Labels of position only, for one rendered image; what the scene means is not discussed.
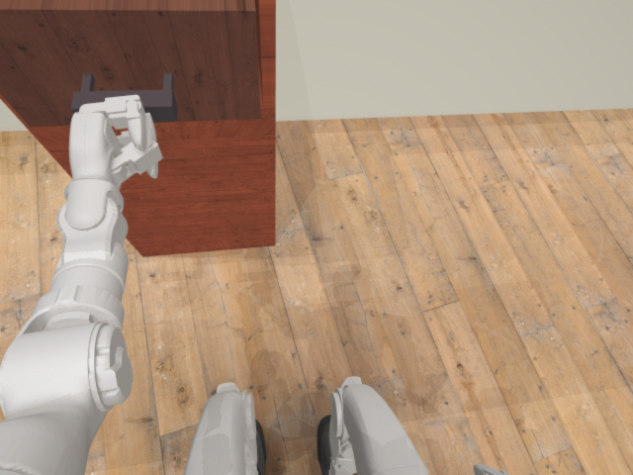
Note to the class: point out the left robot upper arm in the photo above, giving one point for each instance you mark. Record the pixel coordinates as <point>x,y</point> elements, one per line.
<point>57,387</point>

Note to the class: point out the handle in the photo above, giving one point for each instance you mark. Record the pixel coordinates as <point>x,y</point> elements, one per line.
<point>161,104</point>

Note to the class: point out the robot right thigh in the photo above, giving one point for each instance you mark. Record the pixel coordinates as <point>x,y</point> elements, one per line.
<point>380,444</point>

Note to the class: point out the robot right shin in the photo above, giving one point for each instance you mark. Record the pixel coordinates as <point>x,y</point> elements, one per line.
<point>342,457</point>

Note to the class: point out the drawer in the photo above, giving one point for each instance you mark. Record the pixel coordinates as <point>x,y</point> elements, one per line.
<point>210,46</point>

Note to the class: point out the cabinet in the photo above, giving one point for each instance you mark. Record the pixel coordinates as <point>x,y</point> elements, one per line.
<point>216,183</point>

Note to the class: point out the left robot hand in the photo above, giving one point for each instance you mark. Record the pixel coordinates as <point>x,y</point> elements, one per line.
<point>93,143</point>

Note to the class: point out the left robot forearm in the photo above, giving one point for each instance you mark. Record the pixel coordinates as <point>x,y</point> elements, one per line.
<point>90,278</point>

